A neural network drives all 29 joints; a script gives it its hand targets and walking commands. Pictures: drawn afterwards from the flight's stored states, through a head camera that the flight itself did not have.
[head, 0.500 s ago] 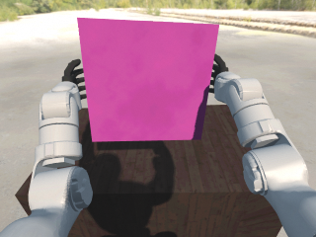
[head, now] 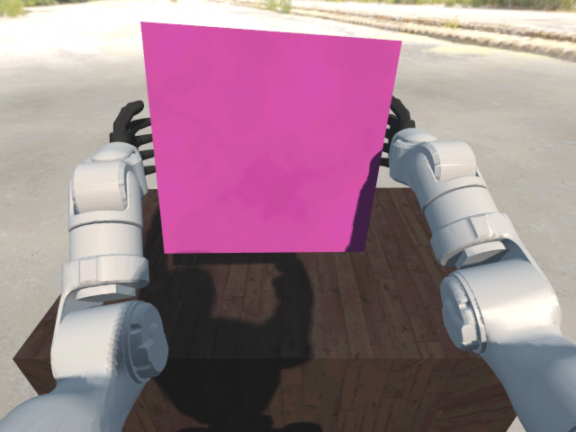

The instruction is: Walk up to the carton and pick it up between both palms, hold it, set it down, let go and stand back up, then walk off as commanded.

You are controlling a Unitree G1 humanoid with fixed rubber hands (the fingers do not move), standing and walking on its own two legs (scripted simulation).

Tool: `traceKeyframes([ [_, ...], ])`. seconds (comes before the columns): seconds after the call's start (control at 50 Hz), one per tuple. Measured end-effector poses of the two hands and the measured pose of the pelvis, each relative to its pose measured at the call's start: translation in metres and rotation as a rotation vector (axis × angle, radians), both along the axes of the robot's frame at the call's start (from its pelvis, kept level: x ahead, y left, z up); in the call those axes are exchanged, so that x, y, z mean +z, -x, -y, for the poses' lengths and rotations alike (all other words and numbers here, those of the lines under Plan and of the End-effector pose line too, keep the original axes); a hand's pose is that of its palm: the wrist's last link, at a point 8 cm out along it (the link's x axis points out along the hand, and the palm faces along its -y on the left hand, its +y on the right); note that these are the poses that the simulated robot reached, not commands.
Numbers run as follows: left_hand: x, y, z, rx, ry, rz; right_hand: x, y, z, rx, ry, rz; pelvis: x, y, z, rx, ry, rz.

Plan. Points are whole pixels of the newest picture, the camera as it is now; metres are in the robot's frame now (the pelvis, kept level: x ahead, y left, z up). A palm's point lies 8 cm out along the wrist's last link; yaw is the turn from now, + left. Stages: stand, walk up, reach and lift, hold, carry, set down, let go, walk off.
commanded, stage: hold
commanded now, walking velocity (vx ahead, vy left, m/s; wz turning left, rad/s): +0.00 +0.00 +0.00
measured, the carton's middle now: (265, 132) +0.46 +0.01 +0.29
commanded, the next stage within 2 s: none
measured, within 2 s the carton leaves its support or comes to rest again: neither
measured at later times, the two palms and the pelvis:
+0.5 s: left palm (119, 163) +0.33 +0.18 +0.31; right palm (415, 149) +0.33 -0.17 +0.31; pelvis -0.02 +0.00 +0.00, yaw +0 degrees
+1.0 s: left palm (131, 164) +0.37 +0.18 +0.29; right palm (401, 151) +0.36 -0.17 +0.29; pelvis -0.01 +0.00 +0.00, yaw +0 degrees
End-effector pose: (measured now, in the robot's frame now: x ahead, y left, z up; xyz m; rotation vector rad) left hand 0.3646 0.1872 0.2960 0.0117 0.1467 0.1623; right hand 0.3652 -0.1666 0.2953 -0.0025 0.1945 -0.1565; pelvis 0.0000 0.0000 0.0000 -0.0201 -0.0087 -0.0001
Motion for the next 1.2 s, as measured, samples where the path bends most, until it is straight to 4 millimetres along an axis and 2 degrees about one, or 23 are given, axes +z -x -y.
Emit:
traceKeyframes([
  [0.1,0.01,0.007,0.001,-0.012,0.004,0.015,0.008,0.006,0.001,-0.016,0.008,0.006,0.0,-0.002,0.0,0.001,0.0,0.03],
  [0.22,-0.002,0.017,0.002,-0.036,0.003,-0.031,0.003,0.017,0.003,-0.019,0.003,-0.036,0.0,0.004,0.0,0.001,0.0,0.056],
  [0.32,-0.004,0.025,0.003,-0.035,-0.006,-0.036,-0.002,0.025,0.004,-0.017,-0.006,-0.038,0.0,0.014,-0.001,0.001,0.001,0.069],
  [0.54,0.009,0.035,0.003,-0.022,-0.016,0.016,0.011,0.039,0.004,0.001,-0.014,0.025,-0.001,0.025,-0.002,0.0,0.003,0.063],
  [0.68,-0.006,0.026,0.005,-0.041,-0.003,-0.042,-0.001,0.034,0.007,0.001,-0.012,-0.022,-0.001,0.026,-0.001,0.0,0.002,0.052],
  [0.88,-0.022,0.003,0.004,-0.028,-0.005,-0.07,-0.015,0.01,0.006,0.004,-0.012,-0.039,-0.001,0.018,-0.001,-0.001,0.001,0.017],
  [0.98,-0.013,-0.002,0.003,-0.008,-0.012,-0.048,-0.011,0.002,0.003,0.002,-0.01,-0.029,0.0,0.008,0.0,0.0,0.0,0.004],
  [1.1,0.01,0.002,0.002,0.0,-0.009,0.016,0.01,0.003,0.001,-0.01,0.01,0.018,0.0,-0.001,0.001,0.001,-0.001,0.008],
  [1.2,0.009,0.011,0.002,-0.026,-0.002,-0.008,0.011,0.011,0.002,-0.026,0.015,-0.011,0.0,-0.001,0.0,0.002,0.0,0.046],
])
